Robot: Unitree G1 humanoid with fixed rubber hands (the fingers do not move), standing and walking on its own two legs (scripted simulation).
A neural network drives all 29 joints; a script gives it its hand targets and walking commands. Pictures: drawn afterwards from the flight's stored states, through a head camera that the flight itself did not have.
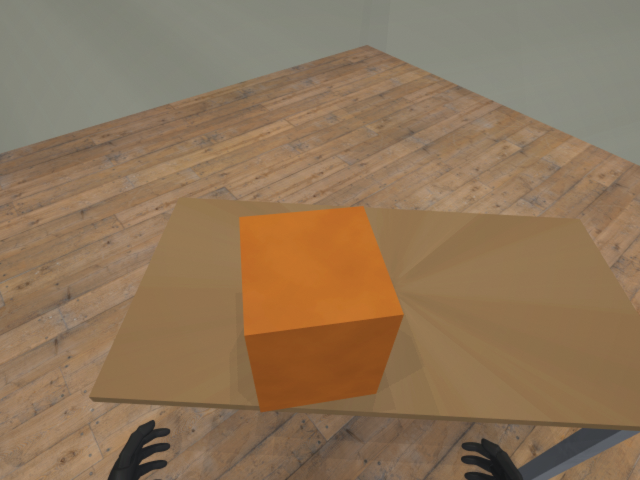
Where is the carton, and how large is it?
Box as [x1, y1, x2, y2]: [239, 206, 403, 411]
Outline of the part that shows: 363,206 239,217 244,336 260,411 346,398 376,392 403,313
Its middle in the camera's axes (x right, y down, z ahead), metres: -0.02 +0.11 +0.64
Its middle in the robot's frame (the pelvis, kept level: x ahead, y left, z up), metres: +0.41 +0.04 -0.07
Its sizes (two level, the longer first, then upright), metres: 0.210 0.200 0.250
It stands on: a table, 0.58 m high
